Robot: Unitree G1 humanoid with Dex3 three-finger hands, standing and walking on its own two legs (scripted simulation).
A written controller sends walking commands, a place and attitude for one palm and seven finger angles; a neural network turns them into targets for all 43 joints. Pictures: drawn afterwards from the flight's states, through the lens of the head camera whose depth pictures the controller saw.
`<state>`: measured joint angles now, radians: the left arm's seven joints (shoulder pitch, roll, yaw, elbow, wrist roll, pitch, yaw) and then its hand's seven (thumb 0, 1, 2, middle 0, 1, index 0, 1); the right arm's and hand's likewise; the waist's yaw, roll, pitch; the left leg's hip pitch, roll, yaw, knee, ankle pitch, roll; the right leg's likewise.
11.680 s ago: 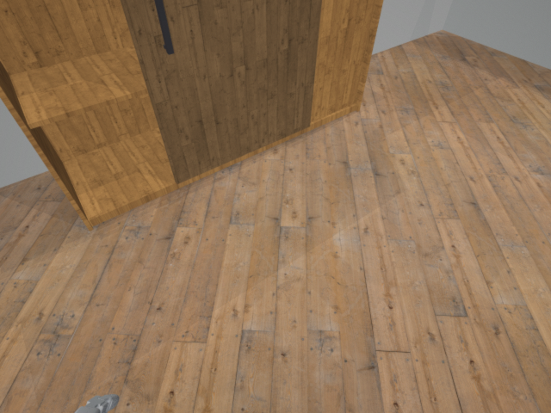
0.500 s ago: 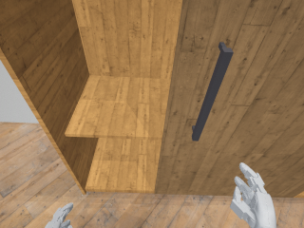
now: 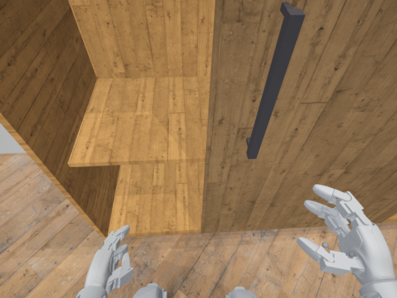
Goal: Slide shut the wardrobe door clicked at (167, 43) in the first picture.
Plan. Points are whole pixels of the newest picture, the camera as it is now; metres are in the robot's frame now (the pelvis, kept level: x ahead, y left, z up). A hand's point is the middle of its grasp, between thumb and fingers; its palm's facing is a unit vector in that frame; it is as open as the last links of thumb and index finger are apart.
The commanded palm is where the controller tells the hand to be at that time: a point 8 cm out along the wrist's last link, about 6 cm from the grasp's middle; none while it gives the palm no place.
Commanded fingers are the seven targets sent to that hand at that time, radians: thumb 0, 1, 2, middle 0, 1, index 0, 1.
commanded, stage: raise the hand with hooked fingers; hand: right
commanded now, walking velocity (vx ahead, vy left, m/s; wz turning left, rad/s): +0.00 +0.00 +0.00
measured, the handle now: (264, 97) +0.47 -0.11 +0.17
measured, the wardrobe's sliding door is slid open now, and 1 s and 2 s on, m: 0.43 0.43 0.43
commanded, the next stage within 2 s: move the hooked fingers beside the handle in 1.38 s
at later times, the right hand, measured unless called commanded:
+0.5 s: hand (365, 208) +0.26 -0.24 +0.13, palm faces -0.03 +1.00 -0.08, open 13.2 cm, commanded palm +0.23 -0.30 +0.14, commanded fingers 0.00 0.50 -0.30 0.30 1.20 0.30 1.20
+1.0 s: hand (395, 164) +0.30 -0.28 +0.18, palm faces -0.02 +1.00 -0.07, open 14.0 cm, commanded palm +0.27 -0.32 +0.18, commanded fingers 0.00 0.50 -0.30 0.30 1.20 0.30 1.20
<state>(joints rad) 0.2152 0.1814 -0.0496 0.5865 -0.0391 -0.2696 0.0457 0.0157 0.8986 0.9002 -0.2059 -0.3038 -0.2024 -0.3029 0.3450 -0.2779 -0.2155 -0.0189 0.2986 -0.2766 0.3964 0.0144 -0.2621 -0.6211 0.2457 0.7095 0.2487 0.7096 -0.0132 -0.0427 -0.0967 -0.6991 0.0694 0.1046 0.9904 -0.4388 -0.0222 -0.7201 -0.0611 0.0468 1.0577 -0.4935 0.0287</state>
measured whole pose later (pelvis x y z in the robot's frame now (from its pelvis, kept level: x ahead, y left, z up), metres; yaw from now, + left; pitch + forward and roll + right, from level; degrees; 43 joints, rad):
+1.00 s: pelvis +0.03 +0.00 +0.05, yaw +1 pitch +2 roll +1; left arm 0.29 0.29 -0.05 0.64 -0.05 -0.29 0.08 0.02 0.90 0.90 -0.20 -0.30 -0.20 -0.30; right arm -0.03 -0.46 -0.47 0.33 0.37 -0.11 0.55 -0.01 0.50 -0.30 0.30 1.20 0.30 1.20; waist 0.00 -0.05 -0.06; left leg -0.34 0.06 0.08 0.61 -0.30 -0.03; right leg -0.35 -0.05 0.00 0.66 -0.35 0.02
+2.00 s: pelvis +0.03 +0.00 +0.05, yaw +2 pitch +3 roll +1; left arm 0.30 0.28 -0.04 0.65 -0.04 -0.28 0.08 0.02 0.90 0.90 -0.20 -0.30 -0.20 -0.30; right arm -0.12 -0.39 -0.39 0.37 0.32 -0.13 0.46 -0.01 0.50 -0.30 0.30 1.20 0.30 1.20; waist 0.02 -0.05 -0.05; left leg -0.36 0.06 0.06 0.60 -0.29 -0.03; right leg -0.34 -0.05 -0.02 0.63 -0.34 0.02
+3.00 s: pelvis +0.02 +0.00 +0.05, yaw +2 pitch +5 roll +0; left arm 0.30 0.26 -0.02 0.66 -0.04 -0.17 0.05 0.01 0.90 0.90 -0.20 -0.30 -0.20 -0.30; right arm -0.37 -0.31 -0.27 0.59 0.22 -0.20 0.29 -0.01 0.50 -0.30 0.30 1.20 0.30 1.20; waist 0.05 -0.04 -0.05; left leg -0.41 0.06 0.04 0.62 -0.29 -0.03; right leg -0.38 -0.05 -0.03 0.64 -0.34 0.02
